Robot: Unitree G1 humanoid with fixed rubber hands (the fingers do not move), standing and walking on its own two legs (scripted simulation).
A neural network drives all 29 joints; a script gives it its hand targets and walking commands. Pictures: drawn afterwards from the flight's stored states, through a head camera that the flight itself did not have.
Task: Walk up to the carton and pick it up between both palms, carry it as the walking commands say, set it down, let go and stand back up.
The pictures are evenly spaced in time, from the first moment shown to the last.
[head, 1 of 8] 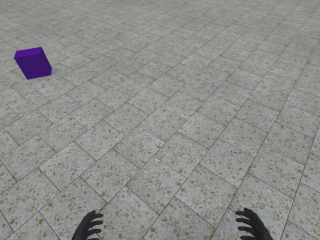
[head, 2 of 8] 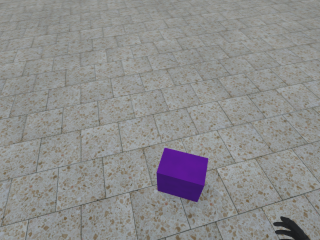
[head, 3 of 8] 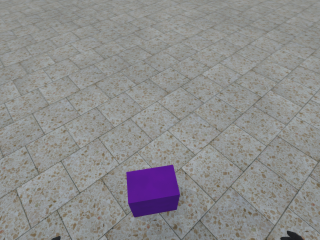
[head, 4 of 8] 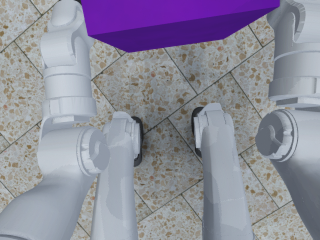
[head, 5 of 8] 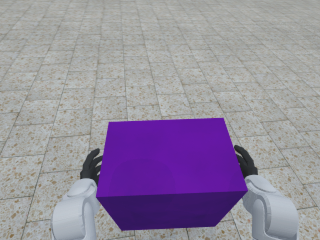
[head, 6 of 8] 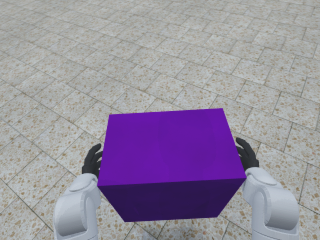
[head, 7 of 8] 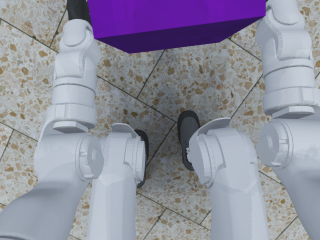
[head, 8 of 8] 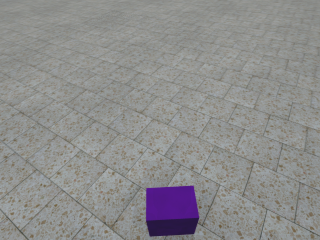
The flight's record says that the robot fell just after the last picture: no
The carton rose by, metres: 0.67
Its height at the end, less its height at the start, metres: +0.00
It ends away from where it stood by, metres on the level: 1.75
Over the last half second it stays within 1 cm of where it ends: yes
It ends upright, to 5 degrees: yes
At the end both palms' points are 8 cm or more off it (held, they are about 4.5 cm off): yes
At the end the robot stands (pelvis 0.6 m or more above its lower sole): yes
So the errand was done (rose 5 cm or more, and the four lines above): yes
